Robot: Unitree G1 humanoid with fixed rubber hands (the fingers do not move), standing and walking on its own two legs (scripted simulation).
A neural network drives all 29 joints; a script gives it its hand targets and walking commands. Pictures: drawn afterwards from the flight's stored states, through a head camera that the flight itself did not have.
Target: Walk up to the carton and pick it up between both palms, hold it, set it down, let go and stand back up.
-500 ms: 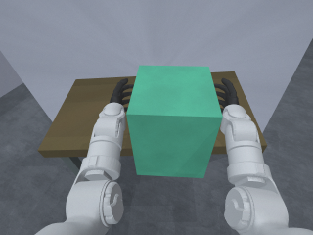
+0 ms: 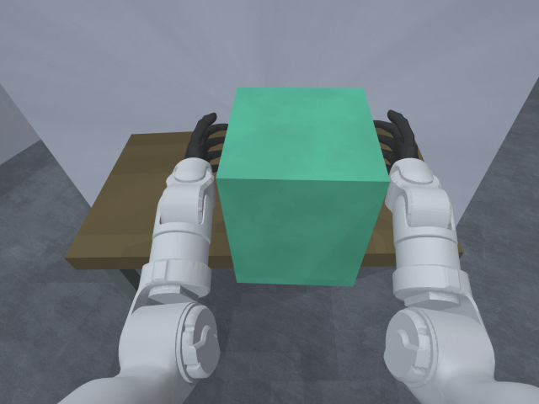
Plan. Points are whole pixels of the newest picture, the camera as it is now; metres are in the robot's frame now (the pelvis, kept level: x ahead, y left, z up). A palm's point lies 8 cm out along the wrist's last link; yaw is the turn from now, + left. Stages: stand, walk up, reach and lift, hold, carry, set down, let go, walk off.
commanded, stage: reach and lift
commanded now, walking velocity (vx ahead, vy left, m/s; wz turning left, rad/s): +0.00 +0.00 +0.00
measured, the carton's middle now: (297, 190) +0.43 -0.05 +0.09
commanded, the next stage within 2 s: hold in 1.66 s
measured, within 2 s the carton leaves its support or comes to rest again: neither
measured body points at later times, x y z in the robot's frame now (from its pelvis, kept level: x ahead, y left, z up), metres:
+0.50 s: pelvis +0.00 +0.02 +0.00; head -0.02 +0.00 +0.45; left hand +0.41 +0.12 +0.19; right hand +0.39 -0.17 +0.18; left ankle -0.03 +0.14 -0.75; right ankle +0.07 -0.11 -0.75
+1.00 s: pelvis +0.00 +0.00 +0.00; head -0.02 -0.02 +0.45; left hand +0.40 +0.11 +0.17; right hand +0.39 -0.18 +0.16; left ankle -0.03 +0.14 -0.75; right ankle +0.07 -0.11 -0.75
